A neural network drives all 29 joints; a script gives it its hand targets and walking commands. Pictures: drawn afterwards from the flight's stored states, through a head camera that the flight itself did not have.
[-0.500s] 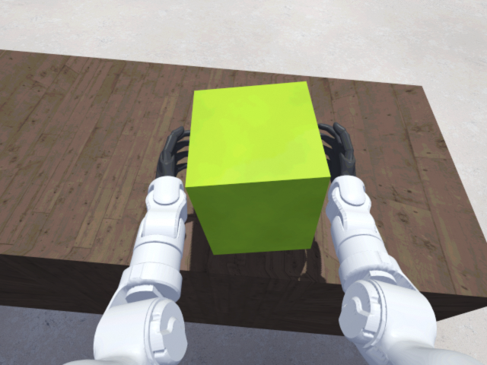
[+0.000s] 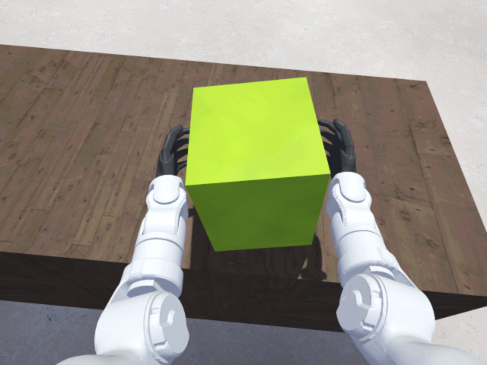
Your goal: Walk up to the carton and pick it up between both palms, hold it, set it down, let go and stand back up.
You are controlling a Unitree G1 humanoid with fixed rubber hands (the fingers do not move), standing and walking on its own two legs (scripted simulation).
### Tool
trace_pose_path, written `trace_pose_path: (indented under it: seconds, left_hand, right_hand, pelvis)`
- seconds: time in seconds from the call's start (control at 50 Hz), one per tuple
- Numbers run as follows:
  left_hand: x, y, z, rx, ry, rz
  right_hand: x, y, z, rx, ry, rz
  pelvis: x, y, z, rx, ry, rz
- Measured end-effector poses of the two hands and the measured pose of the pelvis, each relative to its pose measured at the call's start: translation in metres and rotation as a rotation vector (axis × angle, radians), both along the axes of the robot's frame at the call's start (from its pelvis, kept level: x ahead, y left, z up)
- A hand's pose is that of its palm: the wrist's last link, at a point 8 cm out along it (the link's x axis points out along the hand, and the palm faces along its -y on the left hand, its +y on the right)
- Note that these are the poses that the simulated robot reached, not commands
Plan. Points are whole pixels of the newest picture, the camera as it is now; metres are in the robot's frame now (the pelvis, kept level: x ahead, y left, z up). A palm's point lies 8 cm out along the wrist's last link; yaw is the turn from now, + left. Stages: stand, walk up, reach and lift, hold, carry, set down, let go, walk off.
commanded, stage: set down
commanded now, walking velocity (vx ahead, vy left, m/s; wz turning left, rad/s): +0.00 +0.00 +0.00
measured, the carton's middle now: (256, 171) +0.45 +0.00 +0.00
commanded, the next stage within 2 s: none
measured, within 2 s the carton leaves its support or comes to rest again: rests again in 1.64 s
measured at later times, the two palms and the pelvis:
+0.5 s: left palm (170, 174) +0.40 +0.15 +0.05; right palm (341, 168) +0.43 -0.14 +0.06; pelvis +0.00 +0.00 +0.00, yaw +0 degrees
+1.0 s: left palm (170, 177) +0.40 +0.14 +0.04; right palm (341, 169) +0.42 -0.14 +0.06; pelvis +0.00 -0.01 +0.00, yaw +0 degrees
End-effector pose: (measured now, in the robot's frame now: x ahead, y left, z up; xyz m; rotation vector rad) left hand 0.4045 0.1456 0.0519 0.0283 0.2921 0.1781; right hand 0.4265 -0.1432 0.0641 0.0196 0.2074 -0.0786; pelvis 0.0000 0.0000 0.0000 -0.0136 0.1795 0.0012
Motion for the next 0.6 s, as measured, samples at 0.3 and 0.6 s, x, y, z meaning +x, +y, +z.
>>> trace_pose_path:
  seconds: [0.3,0.6]
  left_hand:
    - [-0.0006,-0.0007,-0.0016,-0.028,-0.001,0.010]
    - [-0.0024,-0.0002,-0.0042,-0.049,-0.005,0.015]
  right_hand:
    - [-0.0002,-0.0007,-0.0008,0.001,0.003,0.004]
    - [-0.0016,-0.0006,-0.0011,-0.001,0.003,0.010]
  pelvis:
    - [-0.0003,-0.0011,-0.0002,0.001,0.000,0.000]
    - [-0.0017,-0.0027,-0.0004,0.003,-0.002,0.000]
